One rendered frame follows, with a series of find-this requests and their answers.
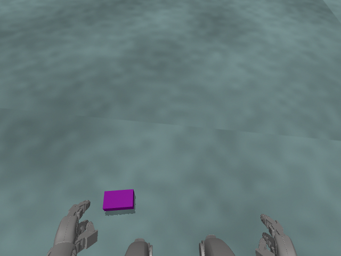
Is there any small box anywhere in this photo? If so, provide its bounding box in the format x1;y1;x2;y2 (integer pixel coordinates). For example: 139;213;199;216
103;189;134;211

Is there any right robot hand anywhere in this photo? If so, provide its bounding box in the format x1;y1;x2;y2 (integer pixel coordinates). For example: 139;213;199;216
255;214;297;256

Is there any left robot arm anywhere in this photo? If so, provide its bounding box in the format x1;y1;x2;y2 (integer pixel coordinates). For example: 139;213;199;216
46;242;77;256

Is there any left robot hand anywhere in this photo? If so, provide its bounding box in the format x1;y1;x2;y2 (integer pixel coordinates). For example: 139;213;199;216
53;200;98;253

